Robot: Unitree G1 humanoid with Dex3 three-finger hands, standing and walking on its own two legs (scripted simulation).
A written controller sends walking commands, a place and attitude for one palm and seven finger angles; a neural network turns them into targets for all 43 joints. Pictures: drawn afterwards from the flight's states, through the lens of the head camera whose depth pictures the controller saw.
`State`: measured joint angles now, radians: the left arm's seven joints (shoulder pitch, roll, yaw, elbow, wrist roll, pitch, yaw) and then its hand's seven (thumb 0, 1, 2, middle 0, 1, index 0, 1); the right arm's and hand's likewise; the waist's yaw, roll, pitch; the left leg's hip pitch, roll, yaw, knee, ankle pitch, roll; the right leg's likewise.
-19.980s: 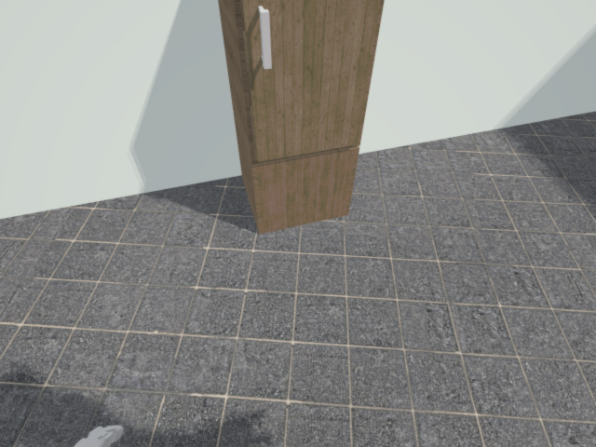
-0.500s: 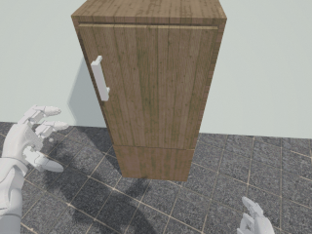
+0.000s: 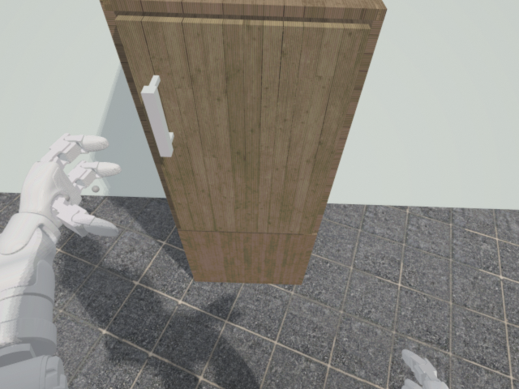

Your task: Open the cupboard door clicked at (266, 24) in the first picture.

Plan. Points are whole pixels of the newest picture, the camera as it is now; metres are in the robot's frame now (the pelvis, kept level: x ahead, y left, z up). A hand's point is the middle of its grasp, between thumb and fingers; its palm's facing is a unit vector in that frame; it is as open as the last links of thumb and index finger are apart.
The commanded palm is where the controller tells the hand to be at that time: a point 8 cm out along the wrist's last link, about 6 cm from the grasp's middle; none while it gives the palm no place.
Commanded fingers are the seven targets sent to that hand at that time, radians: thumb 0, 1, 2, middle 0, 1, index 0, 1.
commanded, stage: move the hooked fingers beside the handle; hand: left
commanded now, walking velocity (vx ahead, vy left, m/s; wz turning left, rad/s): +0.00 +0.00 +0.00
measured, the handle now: (161, 117) +0.55 +0.21 +0.10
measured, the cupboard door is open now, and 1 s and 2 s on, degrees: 0 0 0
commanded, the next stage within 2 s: slide the fingers in behind the handle in 1.92 s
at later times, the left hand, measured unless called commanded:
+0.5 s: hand (101, 165) +0.42 +0.26 +0.12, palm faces +0.02 -1.00 +0.02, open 14.0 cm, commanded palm +0.40 +0.32 +0.11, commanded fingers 0.00 -0.50 0.30 -0.30 -1.20 -0.30 -1.20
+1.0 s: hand (115, 133) +0.49 +0.27 +0.12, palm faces +0.02 -1.00 +0.03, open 14.0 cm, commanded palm +0.47 +0.32 +0.11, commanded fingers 0.00 -0.50 0.30 -0.30 -1.20 -0.30 -1.20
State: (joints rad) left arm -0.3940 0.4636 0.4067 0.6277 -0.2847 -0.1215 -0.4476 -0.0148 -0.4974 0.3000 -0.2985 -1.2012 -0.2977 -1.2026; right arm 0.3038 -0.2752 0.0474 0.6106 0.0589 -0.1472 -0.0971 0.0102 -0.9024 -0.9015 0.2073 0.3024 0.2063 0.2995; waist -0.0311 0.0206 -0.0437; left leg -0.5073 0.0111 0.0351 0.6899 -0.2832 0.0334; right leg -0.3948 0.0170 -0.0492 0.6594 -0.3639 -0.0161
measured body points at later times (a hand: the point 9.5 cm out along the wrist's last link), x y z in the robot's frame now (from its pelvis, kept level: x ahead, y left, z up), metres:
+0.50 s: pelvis +0.00 +0.01 -0.01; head +0.05 +0.02 +0.44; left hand +0.41 +0.32 +0.12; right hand +0.10 -0.26 -0.10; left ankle +0.04 +0.10 -0.72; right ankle -0.02 -0.11 -0.72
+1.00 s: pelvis +0.00 +0.00 -0.02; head +0.10 +0.02 +0.42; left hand +0.48 +0.32 +0.12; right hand +0.00 -0.29 -0.12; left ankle +0.04 +0.10 -0.72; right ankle -0.02 -0.11 -0.72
